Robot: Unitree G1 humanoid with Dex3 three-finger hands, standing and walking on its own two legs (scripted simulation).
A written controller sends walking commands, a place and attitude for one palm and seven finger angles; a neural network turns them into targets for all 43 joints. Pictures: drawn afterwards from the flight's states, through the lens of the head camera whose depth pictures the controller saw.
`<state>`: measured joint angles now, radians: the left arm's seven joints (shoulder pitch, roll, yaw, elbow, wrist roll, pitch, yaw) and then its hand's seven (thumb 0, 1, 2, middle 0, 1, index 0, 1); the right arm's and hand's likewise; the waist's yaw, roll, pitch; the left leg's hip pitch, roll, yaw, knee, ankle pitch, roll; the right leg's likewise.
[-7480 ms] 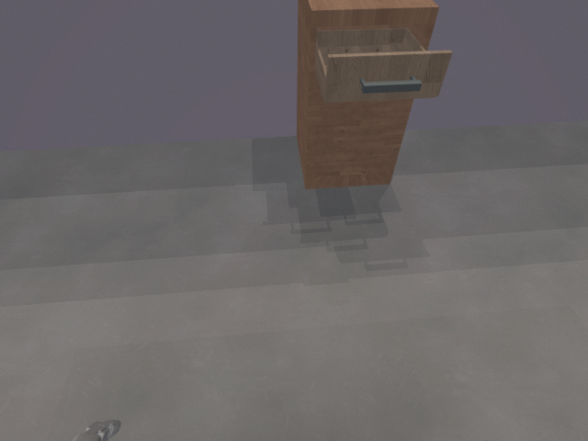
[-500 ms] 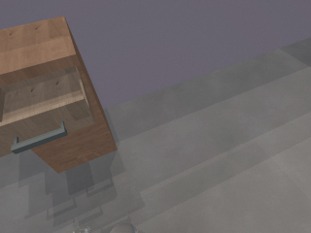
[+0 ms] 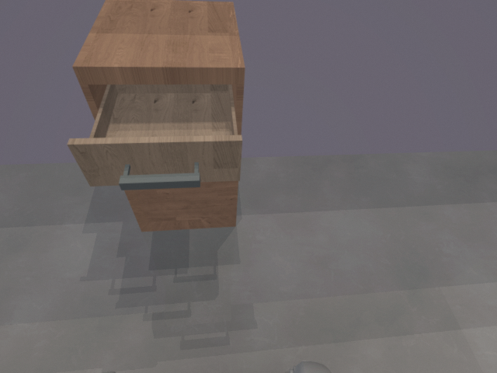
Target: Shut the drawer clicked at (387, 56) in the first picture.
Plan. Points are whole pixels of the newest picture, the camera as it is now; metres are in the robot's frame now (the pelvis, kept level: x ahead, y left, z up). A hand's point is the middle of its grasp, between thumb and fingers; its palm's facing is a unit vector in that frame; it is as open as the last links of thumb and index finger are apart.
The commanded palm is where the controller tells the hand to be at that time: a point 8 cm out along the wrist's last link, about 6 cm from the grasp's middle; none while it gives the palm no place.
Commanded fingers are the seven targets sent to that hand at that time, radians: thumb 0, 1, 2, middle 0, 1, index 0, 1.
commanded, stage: turn to face it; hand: left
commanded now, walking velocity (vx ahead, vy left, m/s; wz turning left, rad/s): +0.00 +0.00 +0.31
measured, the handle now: (161, 174) +0.54 +0.24 -0.09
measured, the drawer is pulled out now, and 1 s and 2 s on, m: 0.23 0.23 0.23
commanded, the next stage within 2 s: take the last steps up to it in 0.28 s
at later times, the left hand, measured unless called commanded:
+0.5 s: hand out of the picture +0.02 +0.13 -0.14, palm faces +0.21 -0.94 -0.27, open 7.4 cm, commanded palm none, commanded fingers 0.00 0.90 0.90 -0.20 -0.30 -0.20 -0.30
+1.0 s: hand out of the picture -0.05 +0.18 -0.18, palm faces +0.28 -0.95 -0.14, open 7.4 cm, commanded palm none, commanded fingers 0.00 0.90 0.90 -0.20 -0.30 -0.20 -0.30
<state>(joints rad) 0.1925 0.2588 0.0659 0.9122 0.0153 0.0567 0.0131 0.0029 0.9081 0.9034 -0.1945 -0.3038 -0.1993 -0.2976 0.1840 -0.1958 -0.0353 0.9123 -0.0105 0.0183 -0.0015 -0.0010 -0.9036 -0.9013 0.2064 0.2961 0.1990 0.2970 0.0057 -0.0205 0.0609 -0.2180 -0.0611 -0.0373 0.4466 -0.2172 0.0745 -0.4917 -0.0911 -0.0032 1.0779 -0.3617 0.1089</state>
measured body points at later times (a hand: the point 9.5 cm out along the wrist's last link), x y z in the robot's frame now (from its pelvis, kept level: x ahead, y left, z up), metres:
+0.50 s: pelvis -0.02 -0.06 +0.00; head -0.01 -0.10 +0.45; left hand +0.01 +0.18 -0.12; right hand +0.03 -0.31 -0.17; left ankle -0.07 +0.10 -0.65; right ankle +0.00 -0.14 -0.74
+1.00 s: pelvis +0.04 +0.03 +0.00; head +0.03 +0.04 +0.45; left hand -0.06 +0.23 -0.17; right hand +0.12 -0.20 -0.14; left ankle -0.03 +0.10 -0.74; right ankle +0.08 -0.11 -0.67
